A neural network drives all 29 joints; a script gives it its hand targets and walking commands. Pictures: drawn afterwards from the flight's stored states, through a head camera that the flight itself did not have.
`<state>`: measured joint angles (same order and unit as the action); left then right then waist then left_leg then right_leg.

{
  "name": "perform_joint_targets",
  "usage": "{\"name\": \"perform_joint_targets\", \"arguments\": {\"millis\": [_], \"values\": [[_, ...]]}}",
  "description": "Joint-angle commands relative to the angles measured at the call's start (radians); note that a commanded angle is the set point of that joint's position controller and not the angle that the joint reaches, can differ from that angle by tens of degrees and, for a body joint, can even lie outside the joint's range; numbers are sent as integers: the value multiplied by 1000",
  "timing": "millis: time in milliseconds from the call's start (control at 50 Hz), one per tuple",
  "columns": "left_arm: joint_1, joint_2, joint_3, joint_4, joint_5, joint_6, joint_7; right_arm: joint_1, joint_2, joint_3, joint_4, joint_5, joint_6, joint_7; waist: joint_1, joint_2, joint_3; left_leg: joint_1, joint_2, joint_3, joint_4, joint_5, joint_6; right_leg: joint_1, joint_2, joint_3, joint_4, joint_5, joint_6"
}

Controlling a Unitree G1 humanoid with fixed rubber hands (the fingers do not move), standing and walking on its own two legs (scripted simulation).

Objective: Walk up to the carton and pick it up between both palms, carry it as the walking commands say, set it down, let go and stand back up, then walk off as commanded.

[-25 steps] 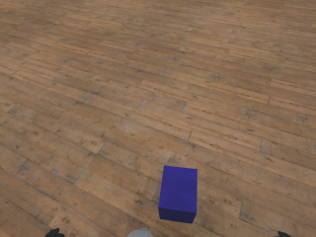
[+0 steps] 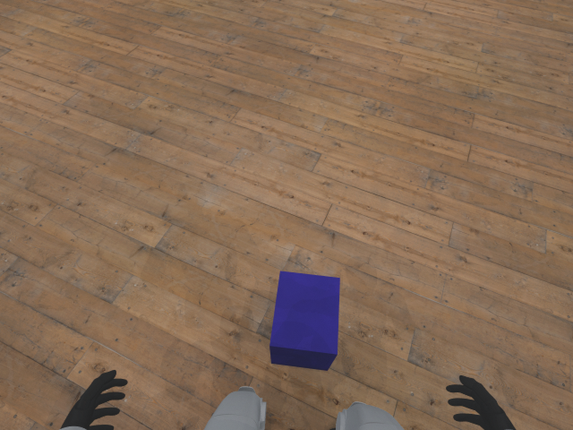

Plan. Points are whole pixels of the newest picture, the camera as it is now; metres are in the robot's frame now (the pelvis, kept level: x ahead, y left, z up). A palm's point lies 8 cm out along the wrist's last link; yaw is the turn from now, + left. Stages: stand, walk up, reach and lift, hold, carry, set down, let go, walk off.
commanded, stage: reach and lift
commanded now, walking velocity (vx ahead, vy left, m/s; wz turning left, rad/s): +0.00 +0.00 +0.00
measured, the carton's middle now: (304, 322) +0.44 -0.03 -0.62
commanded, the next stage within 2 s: none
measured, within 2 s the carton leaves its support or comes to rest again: neither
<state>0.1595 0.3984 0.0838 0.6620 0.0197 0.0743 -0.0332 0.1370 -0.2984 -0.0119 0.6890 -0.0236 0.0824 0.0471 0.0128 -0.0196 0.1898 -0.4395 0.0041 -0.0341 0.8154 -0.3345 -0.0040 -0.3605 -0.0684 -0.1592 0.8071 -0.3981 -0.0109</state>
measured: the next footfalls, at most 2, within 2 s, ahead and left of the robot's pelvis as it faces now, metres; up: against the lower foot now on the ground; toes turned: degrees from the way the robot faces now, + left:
none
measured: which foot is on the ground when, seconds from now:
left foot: down 0.00-1.00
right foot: down 0.00-1.00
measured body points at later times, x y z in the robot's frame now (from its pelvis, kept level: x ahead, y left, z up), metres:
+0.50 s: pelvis -0.01 -0.02 -0.04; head +0.15 -0.01 +0.39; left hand +0.24 +0.27 -0.14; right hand +0.23 -0.26 -0.15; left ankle +0.06 +0.12 -0.70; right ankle +0.02 -0.11 -0.70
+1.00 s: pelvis -0.05 +0.00 -0.07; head +0.21 +0.00 +0.30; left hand +0.40 +0.21 -0.18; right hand +0.36 -0.22 -0.18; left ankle +0.06 +0.12 -0.70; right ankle +0.02 -0.11 -0.70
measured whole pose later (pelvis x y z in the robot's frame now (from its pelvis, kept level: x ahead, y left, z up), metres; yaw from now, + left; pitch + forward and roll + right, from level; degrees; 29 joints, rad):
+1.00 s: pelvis -0.05 +0.00 -0.07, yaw -4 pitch +27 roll -3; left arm -0.74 0.36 0.14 0.73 -0.07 0.20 -0.02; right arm -0.69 -0.21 -0.08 0.64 0.03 0.22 -0.10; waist -0.02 0.01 0.13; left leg -1.27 0.04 -0.03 1.09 -0.30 -0.01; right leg -1.20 -0.05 -0.15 1.08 -0.36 -0.04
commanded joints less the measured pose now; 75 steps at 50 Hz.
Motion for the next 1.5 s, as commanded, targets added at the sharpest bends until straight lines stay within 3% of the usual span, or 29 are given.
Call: {"name": "perform_joint_targets", "arguments": {"millis": [0, 20, 40, 160, 220, 340, 380, 420, 460, 600, 720, 780, 800, 820, 840, 900, 960, 980, 1040, 1060, 1120, 1140, 1180, 1240, 1300, 1320, 1340, 1420, 1480], "values": [[-149, 117, 105, -223, 65, -49, 4, -91, -139, -257, -168, -94, -46, -32, -38, 154, -155, -58, -1, 53, -209, -78, -4, 128, 144, 60, -73, 106, 59], [-142, 111, 118, -235, 79, -54, 2, -117, -136, -254, -209, -92, -49, -37, -25, 172, -215, -19, -15, 57, -158, -10, -6, 131, 142, 74, -61, 139, 55], [-154, 111, 138, -223, 86, -52, 7, -126, -114, -241, -207, -90, -49, -43, -5, 115, -217, -20, -31, 69, -124, 31, -5, 93, 132, 98, -73, 131, 56], [-284, 85, 131, -194, 10, -54, -7, -250, -77, -219, -259, -30, -47, -80, 3, 23, -263, -75, -31, 66, 20, 125, -3, -62, 109, 151, -25, 180, 57], [-333, 71, 122, -181, -20, -58, -6, -309, -69, -202, -262, 11, -47, -90, 0, 70, -335, -150, -39, 57, 76, 197, -7, -116, 104, 173, 31, 279, 46], [-372, 96, 174, -152, -51, -60, 0, -354, -44, -190, -308, 34, -37, -133, 24, 5, -628, -294, -55, 54, 152, 293, 5, -14, 85, 229, 128, 542, 52], [-414, 110, 178, -143, -55, -60, -2, -358, -25, -184, -274, 53, -24, -146, 27, 25, -655, -397, -62, 59, 161, 281, 0, 8, 76, 247, 153, 608, 54], [-469, 93, 167, -146, -65, -54, -7, -412, -6, -176, -273, 61, -14, -152, 10, 3, -662, -454, -63, 51, 173, 254, 11, -44, 82, 258, 152, 546, 50], [-535, 99, 163, -149, -72, -46, -6, -500, -7, -178, -275, 72, -7, -156, 16, 28, -648, -493, -60, 56, 182, 209, 11, -115, 87, 257, 153, 449, 48], [-829, 76, 101, -162, -113, 38, 6, -737, -101, -234, -241, 101, 62, -155, -45, 134, -721, -401, -50, 48, 153, 56, -8, -362, 113, 195, 131, 139, 22], [-1021, 67, 101, -88, -105, 88, 23, -930, -86, -232, -168, 127, 106, -149, -43, 157, -772, -418, -38, 51, 155, -14, -7, -462, 118, 177, 133, 41, 21], [-1089, 35, 82, -40, -111, 99, 24, -983, -63, -242, -119, 141, 112, -143, -75, 168, -813, -435, -35, 47, 165, 19, -3, -518, 125, 163, 145, 86, 18], [-1129, 42, 93, -50, -123, 105, 26, -1028, -76, -241, -136, 134, 113, -146, -76, 118, -873, -439, -44, 49, 175, 11, -2, -500, 124, 159, 149, 67, 22], [-1155, 61, 98, -11, -98, 106, 28, -1050, -64, -244, -101, 143, 119, -146, -60, 164, -854, -453, -36, 46, 162, -19, -3, -526, 124, 162, 155, 46, 26], [-1164, 61, 108, 30, -106, 104, 29, -1088, -50, -239, -101, 140, 116, -150, -54, 119, -864, -485, -40, 51, 178, -4, 0, -532, 123, 163, 156, 49, 35], [-1253, 70, 124, 27, -107, 84, 27, -1146, -32, -256, -127, 147, 98, -161, -64, 109, -975, -496, -46, 55, 202, 61, 3, -514, 130, 165, 173, 133, 34], [-1290, 64, 136, 27, -82, 59, 40, -1145, -35, -299, -93, 134, 70, -164, -75, 158, -1085, -421, -54, 46, 211, 196, -9, -528, 148, 142, 192, 246, 29], [-1308, 63, 152, 45, -77, 50, 44, -1176, -18, -286, -102, 136, 60, -162, -52, 149, -1090, -437, -57, 49, 226, 216, -5, -552, 151, 149, 201, 257, 32], [-1373, 59, 148, -98, -98, 28, 50, -1220, -18, -281, -215, 143, 39, -166, -50, 138, -1342, -368, -67, 39, 242, 382, 4, -448, 157, 160, 225, 432, 28], [-1382, 57, 142, -120, -99, 28, 55, -1208, -37, -295, -189, 134, 35, -165, -76, 150, -1368, -325, -70, 30, 254, 433, -2, -494, 162, 145, 232, 444, 29], [-1477, 75, 161, -251, -92, 19, 67, -1310, -17, -285, -338, 156, 27, -170, -30, 161, -1545, -298, -65, 25, 260, 510, 7, -405, 158, 168, 241, 538, 30], [-1447, 55, 139, -221, -109, 22, 69, -1238, 4, -284, -255, 152, 31, -170, -61, 169, -1495, -264, -69, 16, 257, 522, 2, -456, 163, 152, 239, 522, 33], [-1492, 39, 142, -249, -117, 22, 66, -1323, 7, -282, -370, 149, 19, -173, -73, 132, -1583, -250, -72, 14, 278, 545, 17, -399, 164, 156, 239, 560, 34], [-1493, 31, 148, -132, -108, 25, 66, -1327, 17, -286, -275, 127, 24, -174, -73, 139, -1502, -320, -77, 20, 277, 526, 9, -407, 163, 155, 249, 567, 34], [-1526, 45, 166, -137, -96, 15, 64, -1343, 21, -299, -262, 126, 20, -178, -79, 145, -1501, -327, -76, 13, 275, 527, 8, -405, 165, 157, 249, 569, 31], [-1524, 23, 166, -47, -81, 13, 65, -1314, 28, -315, -153, 106, 18, -179, -90, 160, -1391, -375, -76, 11, 281, 480, 1, -478, 162, 153, 257, 514, 32], [-1505, 15, 173, -49, -74, 8, 62, -1296, 53, -301, -157, 110, 20, -177, -72, 171, -1404, -362, -78, 12, 276, 513, 2, -474, 166, 162, 246, 537, 30], [-1485, -32, 215, 129, -25, -7, 54, -1318, 69, -350, -59, 35, 4, -172, -75, 131, -1198, -575, -82, 14, 310, 399, 4, -622, 164, 162, 286, 449, 37], [-1474, -88, 218, 149, -7, -25, 48, -1310, 112, -361, -29, 10, -13, -157, -64, 120, -1153, -667, -72, 11, 339, 390, -2, -731, 164, 163, 327, 439, 38]]}}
